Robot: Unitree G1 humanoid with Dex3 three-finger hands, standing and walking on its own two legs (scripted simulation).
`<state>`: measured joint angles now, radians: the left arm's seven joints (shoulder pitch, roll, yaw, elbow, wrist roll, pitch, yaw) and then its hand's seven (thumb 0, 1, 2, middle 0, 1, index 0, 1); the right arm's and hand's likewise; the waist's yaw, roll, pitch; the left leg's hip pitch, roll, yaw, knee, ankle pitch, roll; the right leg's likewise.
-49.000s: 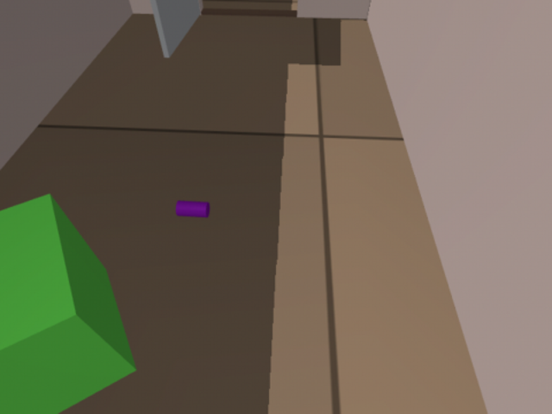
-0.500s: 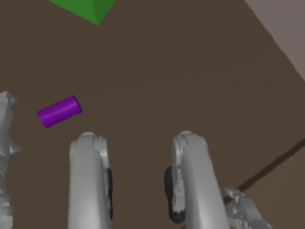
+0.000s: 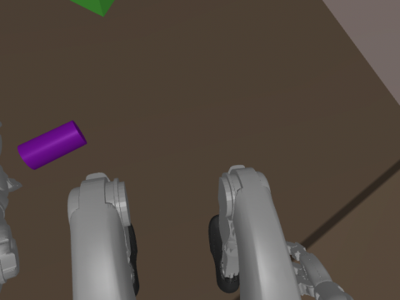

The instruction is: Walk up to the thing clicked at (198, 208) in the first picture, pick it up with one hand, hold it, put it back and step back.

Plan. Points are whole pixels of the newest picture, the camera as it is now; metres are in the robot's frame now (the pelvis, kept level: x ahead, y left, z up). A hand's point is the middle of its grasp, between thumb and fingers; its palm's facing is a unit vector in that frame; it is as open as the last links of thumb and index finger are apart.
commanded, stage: rise first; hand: left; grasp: from above
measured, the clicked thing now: (54, 144) +0.43 +0.34 -0.31
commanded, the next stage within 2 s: approach in 0.68 s
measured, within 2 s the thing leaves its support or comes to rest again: neither
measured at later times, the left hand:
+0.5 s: hand (9, 156) +0.38 +0.38 -0.19, palm faces -0.35 -0.24 -0.91, open 13.8 cm
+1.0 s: hand (23, 148) +0.40 +0.36 -0.21, palm faces -0.34 -0.21 -0.92, open 14.1 cm
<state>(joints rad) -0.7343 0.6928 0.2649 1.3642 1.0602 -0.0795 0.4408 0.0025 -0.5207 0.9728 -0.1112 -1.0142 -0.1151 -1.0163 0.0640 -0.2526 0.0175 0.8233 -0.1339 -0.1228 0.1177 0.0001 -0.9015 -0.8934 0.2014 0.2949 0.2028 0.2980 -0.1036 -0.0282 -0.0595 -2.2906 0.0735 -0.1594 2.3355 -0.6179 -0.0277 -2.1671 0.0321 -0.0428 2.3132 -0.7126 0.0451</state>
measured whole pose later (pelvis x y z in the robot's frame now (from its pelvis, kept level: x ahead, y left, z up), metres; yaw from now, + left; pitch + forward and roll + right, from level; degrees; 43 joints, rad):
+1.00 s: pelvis +0.00 +0.00 -0.03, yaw -2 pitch +30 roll -8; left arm -0.80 0.74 0.23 1.43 1.06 -0.07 0.50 0.00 -0.55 0.99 -0.12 -0.99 -0.11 -1.01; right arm 0.07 -0.27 0.06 0.81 -0.17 -0.14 0.18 0.00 -0.90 -0.89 0.20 0.30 0.20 0.30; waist -0.16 -0.06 0.00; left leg -2.35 0.07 -0.20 2.45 -0.63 -0.03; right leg -2.22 0.05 -0.06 2.40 -0.72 0.05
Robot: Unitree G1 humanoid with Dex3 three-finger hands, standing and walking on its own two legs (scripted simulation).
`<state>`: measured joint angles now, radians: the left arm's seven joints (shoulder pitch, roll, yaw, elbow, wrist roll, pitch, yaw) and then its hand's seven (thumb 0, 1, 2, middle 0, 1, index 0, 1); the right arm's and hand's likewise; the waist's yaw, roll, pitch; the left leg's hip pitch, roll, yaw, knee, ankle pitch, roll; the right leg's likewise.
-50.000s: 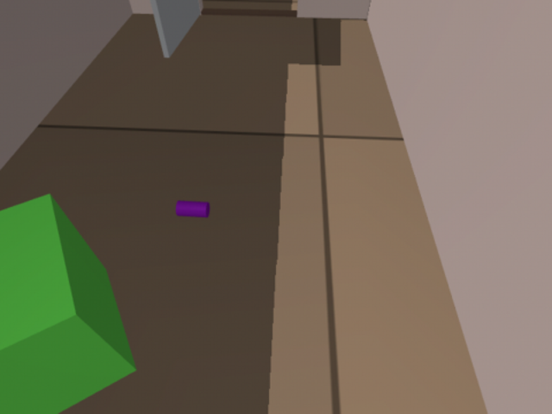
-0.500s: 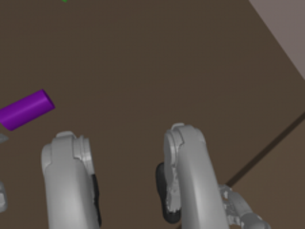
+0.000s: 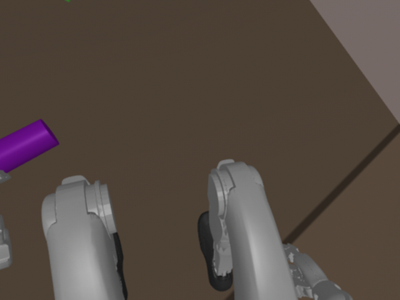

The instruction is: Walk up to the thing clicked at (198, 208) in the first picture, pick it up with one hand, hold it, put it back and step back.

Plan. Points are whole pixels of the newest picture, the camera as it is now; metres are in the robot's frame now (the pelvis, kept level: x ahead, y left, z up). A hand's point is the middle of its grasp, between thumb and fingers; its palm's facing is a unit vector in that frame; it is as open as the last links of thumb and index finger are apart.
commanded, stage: approach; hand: left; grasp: from above
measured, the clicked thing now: (20, 147) +0.41 +0.35 -0.28
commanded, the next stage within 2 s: rest palm in 0.32 s
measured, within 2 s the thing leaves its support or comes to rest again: neither
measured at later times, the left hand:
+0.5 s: hand out of the picture +0.40 +0.36 -0.17, palm faces -0.36 -0.28 -0.89, open 14.4 cm
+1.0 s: hand (8, 145) +0.40 +0.35 -0.22, palm faces -0.29 -0.29 -0.91, open 14.6 cm
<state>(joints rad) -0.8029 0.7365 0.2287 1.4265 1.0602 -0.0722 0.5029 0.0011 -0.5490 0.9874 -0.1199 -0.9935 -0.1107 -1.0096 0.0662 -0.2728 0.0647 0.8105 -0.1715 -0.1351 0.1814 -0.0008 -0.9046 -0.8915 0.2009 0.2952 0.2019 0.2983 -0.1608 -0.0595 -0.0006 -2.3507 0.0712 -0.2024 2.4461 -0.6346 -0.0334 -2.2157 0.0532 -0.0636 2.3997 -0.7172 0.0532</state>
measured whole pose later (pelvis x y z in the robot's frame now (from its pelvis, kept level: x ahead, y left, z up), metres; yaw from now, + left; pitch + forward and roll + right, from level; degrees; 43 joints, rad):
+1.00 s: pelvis +0.00 +0.00 -0.01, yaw -3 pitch +27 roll -10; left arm -0.92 0.83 0.34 1.66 1.07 -0.05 0.64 0.00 -0.59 1.03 -0.09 -0.93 -0.06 -0.97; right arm 0.02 -0.30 0.14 0.80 -0.23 -0.26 0.26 0.00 -0.90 -0.89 0.20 0.30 0.20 0.30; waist -0.25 -0.10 0.08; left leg -2.36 0.07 -0.26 2.52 -0.66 -0.03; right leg -2.21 0.08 -0.10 2.43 -0.72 0.07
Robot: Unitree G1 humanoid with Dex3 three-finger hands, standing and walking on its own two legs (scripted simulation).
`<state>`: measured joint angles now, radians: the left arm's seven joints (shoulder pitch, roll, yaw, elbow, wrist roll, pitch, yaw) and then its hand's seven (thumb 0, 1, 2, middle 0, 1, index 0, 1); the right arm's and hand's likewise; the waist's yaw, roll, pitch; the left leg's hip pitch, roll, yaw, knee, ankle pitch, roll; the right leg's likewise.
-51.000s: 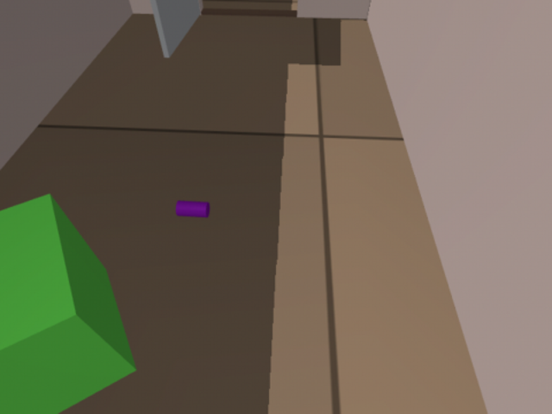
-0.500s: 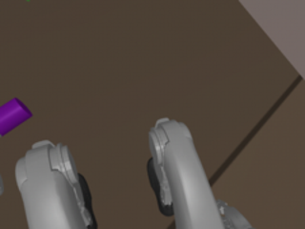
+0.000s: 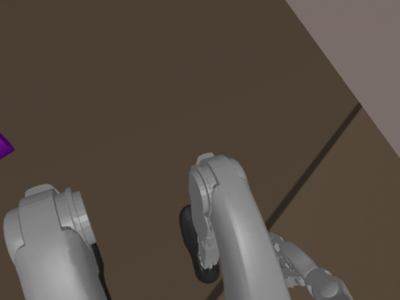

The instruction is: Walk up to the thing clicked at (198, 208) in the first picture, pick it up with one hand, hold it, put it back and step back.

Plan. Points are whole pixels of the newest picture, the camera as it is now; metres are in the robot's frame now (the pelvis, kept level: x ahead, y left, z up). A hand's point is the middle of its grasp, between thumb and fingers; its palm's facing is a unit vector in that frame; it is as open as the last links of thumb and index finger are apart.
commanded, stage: rest palm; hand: left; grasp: from above
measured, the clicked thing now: out of the picture +0.39 +0.37 -0.27
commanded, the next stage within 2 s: close in 0.96 s
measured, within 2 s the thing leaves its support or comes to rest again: neither
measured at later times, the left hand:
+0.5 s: hand out of the picture +0.38 +0.37 -0.23, palm faces -0.30 -0.32 -0.90, open 14.5 cm
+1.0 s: hand out of the picture +0.37 +0.38 -0.24, palm faces -0.31 -0.31 -0.90, open 14.3 cm
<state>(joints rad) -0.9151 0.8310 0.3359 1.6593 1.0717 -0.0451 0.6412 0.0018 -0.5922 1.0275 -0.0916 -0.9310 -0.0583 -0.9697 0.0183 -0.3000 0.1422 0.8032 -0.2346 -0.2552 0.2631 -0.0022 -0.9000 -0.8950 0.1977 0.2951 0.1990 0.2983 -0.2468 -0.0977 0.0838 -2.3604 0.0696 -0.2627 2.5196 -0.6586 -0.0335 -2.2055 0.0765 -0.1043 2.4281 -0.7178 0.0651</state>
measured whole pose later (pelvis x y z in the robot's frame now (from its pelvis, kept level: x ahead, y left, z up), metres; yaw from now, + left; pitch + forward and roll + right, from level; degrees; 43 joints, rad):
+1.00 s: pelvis -0.01 +0.01 -0.01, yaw -2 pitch +22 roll -13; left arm -0.93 0.98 0.30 1.80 1.05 -0.11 0.68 0.00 -0.54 0.97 -0.10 -0.98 -0.09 -0.99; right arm 0.03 -0.32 0.26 0.81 -0.28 -0.38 0.33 0.00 -0.90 -0.90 0.20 0.30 0.20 0.30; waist -0.28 -0.15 0.18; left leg -2.34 0.07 -0.32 2.57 -0.66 -0.02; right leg -2.16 0.10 -0.14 2.44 -0.70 0.08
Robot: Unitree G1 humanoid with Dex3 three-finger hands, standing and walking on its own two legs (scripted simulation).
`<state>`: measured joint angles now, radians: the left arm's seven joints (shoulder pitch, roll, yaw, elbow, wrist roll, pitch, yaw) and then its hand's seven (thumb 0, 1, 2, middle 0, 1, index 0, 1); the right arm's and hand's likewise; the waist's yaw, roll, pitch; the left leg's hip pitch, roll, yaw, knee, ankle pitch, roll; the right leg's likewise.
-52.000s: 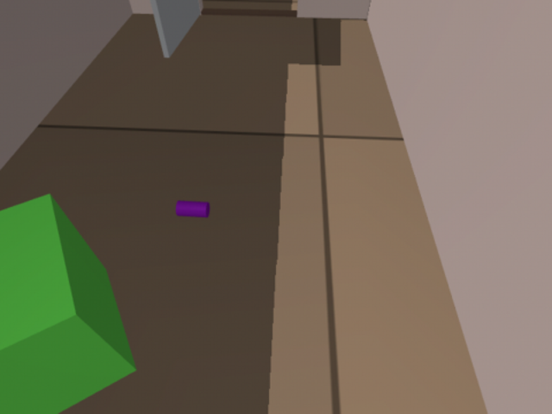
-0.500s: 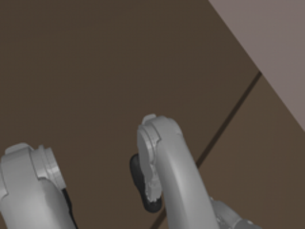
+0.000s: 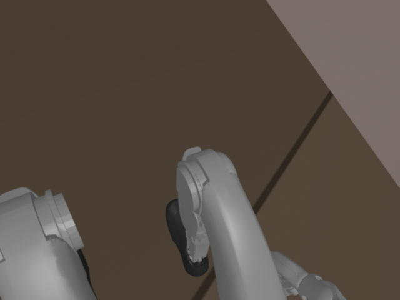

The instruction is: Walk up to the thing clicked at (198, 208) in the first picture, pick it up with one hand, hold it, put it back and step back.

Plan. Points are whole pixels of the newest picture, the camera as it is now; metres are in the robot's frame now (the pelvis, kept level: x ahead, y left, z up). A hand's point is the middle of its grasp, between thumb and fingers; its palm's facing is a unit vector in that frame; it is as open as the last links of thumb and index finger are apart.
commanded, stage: close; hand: left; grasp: from above
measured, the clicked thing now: out of the picture +0.38 +0.38 -0.26
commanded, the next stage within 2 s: settle in 1.80 s
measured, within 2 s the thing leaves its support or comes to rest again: neither
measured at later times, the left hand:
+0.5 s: hand out of the picture +0.37 +0.38 -0.23, palm faces -0.29 -0.33 -0.90, open 13.4 cm
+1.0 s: hand out of the picture +0.37 +0.38 -0.24, palm faces -0.30 -0.32 -0.90, open 11.8 cm
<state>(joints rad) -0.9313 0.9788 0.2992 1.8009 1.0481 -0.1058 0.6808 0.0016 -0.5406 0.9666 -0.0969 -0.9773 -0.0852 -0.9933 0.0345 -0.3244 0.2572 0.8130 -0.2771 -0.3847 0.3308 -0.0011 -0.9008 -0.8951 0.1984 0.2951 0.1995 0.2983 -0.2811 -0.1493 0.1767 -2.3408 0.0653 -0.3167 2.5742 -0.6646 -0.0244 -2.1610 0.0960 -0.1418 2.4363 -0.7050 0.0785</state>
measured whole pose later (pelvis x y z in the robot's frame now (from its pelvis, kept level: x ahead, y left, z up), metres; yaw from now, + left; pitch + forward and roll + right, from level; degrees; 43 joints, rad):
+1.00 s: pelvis +0.00 +0.00 +0.00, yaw -1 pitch +22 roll -14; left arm -0.93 0.98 0.29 1.79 1.04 -0.11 0.69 0.00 -0.13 0.67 -0.38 -0.74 -0.39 -0.74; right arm 0.05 -0.35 0.27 0.79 -0.27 -0.40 0.34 0.00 -0.89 -0.89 0.20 0.29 0.20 0.30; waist -0.30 -0.16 0.20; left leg -2.33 0.07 -0.33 2.57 -0.66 -0.02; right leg -2.15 0.10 -0.15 2.42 -0.69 0.08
